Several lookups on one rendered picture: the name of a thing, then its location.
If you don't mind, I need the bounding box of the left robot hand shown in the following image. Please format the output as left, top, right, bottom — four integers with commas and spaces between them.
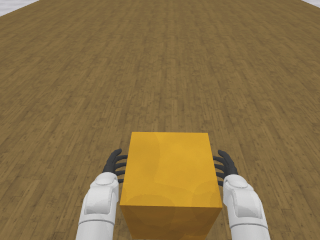
102, 148, 128, 184

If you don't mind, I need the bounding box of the right robot hand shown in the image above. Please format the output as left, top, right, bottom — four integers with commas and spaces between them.
212, 150, 239, 187

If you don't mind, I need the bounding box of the left robot forearm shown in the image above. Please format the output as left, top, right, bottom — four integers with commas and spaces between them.
75, 172, 119, 240

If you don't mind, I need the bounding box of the carton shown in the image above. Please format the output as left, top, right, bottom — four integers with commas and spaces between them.
119, 132, 223, 240

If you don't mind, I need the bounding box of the right robot forearm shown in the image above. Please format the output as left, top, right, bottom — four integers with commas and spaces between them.
223, 174, 271, 240

